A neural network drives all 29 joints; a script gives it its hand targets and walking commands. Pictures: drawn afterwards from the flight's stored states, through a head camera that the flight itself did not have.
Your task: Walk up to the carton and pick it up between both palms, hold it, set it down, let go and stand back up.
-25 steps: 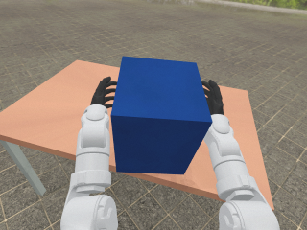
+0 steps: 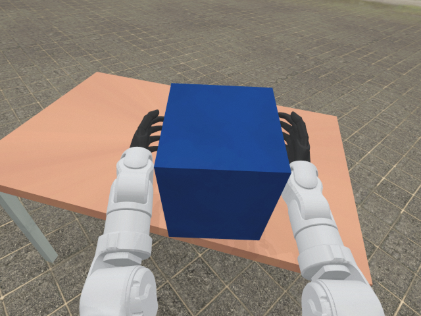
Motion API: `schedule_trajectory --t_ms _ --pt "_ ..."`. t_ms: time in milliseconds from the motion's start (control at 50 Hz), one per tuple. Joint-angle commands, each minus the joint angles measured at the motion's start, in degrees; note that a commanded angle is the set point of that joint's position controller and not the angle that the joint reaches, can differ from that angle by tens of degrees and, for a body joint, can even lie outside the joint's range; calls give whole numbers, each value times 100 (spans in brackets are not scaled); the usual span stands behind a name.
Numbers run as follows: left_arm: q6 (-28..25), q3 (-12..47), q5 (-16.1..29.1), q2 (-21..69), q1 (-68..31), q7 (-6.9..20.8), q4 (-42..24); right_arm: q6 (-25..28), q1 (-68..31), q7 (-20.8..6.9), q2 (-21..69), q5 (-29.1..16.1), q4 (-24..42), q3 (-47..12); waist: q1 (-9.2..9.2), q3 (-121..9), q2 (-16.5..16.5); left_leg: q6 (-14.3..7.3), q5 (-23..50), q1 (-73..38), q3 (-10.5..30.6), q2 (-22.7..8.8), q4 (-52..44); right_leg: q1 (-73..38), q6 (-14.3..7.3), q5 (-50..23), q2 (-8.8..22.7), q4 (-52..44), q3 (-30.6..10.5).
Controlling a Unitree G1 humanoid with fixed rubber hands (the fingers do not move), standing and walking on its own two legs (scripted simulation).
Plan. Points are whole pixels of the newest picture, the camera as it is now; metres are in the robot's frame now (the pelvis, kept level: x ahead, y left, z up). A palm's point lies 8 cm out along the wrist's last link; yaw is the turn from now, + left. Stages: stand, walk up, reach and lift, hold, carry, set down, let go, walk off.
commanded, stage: set down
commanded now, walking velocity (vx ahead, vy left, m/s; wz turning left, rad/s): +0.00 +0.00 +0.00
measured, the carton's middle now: (217, 166) +0.40 -0.05 +0.11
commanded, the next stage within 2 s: none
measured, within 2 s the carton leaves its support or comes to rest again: neither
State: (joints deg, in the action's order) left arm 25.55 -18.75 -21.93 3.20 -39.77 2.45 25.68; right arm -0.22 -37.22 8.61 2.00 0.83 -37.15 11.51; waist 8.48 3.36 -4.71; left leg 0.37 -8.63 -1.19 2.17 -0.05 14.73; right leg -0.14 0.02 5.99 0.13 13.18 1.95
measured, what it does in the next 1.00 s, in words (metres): stands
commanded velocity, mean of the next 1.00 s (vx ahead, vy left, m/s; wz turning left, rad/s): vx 0.00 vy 0.00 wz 0.00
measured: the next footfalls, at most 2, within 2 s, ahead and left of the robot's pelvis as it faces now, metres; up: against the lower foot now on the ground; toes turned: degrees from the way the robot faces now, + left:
none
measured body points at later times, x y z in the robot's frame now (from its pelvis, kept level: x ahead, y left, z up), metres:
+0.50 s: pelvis +0.01 +0.00 +0.00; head +0.00 +0.03 +0.45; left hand +0.42 +0.07 +0.12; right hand +0.36 -0.22 +0.14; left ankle +0.00 +0.12 -0.75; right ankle +0.02 -0.11 -0.75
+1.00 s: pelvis +0.01 +0.00 +0.00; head +0.01 +0.03 +0.45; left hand +0.43 +0.06 +0.10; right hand +0.36 -0.23 +0.12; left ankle +0.00 +0.12 -0.75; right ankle +0.03 -0.11 -0.75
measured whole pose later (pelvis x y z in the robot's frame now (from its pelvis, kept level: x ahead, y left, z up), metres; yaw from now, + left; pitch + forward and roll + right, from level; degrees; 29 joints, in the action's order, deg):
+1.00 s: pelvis +0.01 +0.00 +0.00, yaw -2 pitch -2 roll +0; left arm 14.7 -19.2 -19.3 3.3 -39.9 -1.3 40.5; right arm 5.8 -36.5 5.8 3.0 8.2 -44.5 18.5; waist 10.1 1.1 -4.1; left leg 0.5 -8.5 3.1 0.1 -0.6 13.9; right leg 5.2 -0.4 5.4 0.1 13.0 3.2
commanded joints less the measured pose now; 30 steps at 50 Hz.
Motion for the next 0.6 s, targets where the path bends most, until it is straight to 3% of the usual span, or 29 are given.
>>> schedule_trajectory --t_ms 0,60,100,160,240,340,440,480,520,580 --pt "-742 2646 889 3256 -3441 606 -1185 754 -3843 -685 2393 73 1395 -1853 101 -2994 491 299 1360 -809 -346 234 154 -646 332 -2077 -341 209 725" --pt "-936 3241 1123 3577 -3507 383 -1404 934 -3772 -701 2333 45 1567 -1949 297 -3432 604 496 2198 -1246 -210 104 456 -376 242 -2223 -438 174 780" --pt "-1022 3532 1280 3724 -3505 271 -1470 989 -3866 -701 2359 10 1825 -2056 390 -3674 534 529 2391 -1389 -126 87 561 -227 236 -2329 -459 174 771" --pt "-1039 3652 1226 3653 -3363 196 -1441 888 -3468 -680 2300 20 1492 -2055 472 -3340 616 561 2267 -1196 -100 72 548 -145 253 -2329 -413 161 715" --pt "-795 3245 994 3440 -2927 273 -1072 671 -3257 -669 2134 -132 1149 -1969 348 -2539 614 442 1688 -693 -116 94 348 -307 267 -2127 -302 159 632" --pt "-611 2388 653 3071 -2670 499 -561 521 -3342 -706 2141 -128 1041 -1902 1 -1972 353 120 582 35 -308 204 -59 -749 402 -1985 -157 204 523" --pt "-960 2334 669 3098 -3152 374 -575 767 -3685 -860 2242 4 1118 -1745 -143 -2730 511 142 688 -139 -333 189 -32 -649 351 -2049 -168 264 570" --pt "-1194 2517 784 3196 -3422 266 -739 881 -3705 -921 2376 74 1150 -1748 -142 -3234 554 191 938 -363 -340 149 60 -597 322 -2212 -202 331 590" --pt "-1380 2746 955 3363 -3652 148 -760 945 -3702 -950 2441 206 1081 -1731 29 -3565 571 250 1067 -498 -276 127 119 -476 309 -2333 -238 328 601" --pt "-1570 2841 1090 3406 -3837 64 -433 991 -3735 -956 2531 399 980 -1629 143 -3611 318 213 837 -400 -248 108 122 -291 345 -2319 -231 297 562"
